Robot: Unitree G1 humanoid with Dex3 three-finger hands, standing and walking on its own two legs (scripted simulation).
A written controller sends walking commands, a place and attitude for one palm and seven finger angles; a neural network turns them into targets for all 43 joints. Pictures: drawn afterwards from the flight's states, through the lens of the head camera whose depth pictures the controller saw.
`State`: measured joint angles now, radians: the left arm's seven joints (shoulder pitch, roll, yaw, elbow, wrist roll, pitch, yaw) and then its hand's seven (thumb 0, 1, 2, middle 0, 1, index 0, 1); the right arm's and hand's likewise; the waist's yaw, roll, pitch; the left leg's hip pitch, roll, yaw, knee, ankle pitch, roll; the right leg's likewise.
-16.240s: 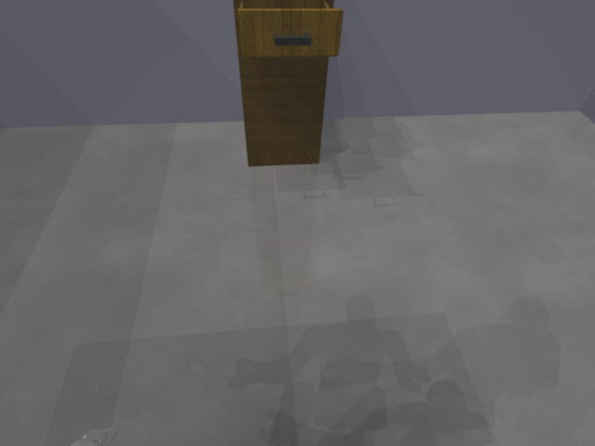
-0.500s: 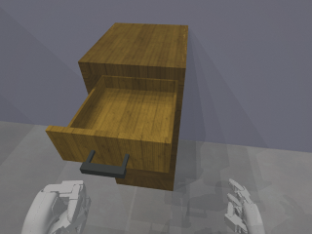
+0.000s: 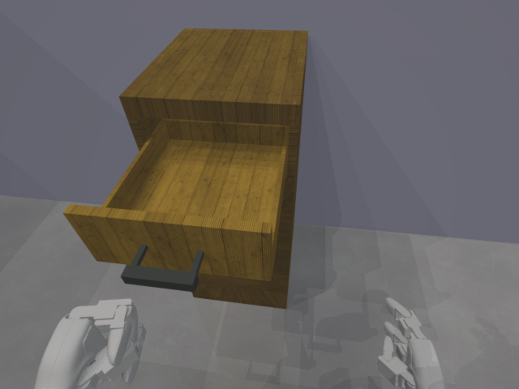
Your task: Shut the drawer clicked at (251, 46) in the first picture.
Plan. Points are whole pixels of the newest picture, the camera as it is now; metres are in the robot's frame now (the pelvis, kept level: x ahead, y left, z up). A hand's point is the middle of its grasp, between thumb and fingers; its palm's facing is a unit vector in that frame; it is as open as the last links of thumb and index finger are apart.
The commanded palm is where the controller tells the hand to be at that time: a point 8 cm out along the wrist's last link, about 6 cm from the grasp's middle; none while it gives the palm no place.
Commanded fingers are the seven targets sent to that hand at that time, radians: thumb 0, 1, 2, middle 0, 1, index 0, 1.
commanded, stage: bring the fist close to the handle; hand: left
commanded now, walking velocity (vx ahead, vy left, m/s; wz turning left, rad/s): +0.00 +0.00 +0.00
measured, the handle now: (165, 266) +0.30 +0.19 +0.04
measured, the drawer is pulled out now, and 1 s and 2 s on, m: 0.29 0.29 0.23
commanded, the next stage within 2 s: push the drawer shut in 1.20 s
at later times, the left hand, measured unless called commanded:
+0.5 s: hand (152, 332) +0.18 +0.16 +0.07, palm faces -0.03 -1.00 -0.04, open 3.2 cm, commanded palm +0.15 +0.22 +0.07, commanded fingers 0.00 0.90 0.90 -1.40 -1.60 -1.40 -1.60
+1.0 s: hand (165, 325) +0.20 +0.16 +0.04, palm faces -0.03 -1.00 -0.03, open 3.3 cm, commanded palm +0.17 +0.21 +0.04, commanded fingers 0.00 0.90 0.90 -1.40 -1.60 -1.40 -1.60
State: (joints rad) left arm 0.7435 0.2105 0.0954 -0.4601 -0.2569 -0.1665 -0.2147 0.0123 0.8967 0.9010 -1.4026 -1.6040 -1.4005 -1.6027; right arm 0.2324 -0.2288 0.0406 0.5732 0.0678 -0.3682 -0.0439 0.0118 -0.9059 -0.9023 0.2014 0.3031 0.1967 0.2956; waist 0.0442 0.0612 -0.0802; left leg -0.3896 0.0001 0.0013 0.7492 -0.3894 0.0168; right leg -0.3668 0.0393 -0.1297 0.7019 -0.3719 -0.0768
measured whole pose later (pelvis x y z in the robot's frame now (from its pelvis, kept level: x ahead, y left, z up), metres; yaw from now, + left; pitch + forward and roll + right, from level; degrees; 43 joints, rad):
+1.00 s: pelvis +0.00 +0.03 -0.03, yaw -1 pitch +11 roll -2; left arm 0.53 0.17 -0.02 -0.23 -0.17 -0.33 -0.09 0.01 0.90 0.90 -1.40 -1.60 -1.40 -1.60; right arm 0.26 -0.23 0.03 0.48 0.02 -0.18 -0.01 0.01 -0.91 -0.90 0.20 0.30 0.20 0.30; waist -0.01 0.04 -0.12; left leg -0.70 -0.02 0.03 0.99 -0.49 0.06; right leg -0.68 0.01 -0.11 0.96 -0.47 -0.04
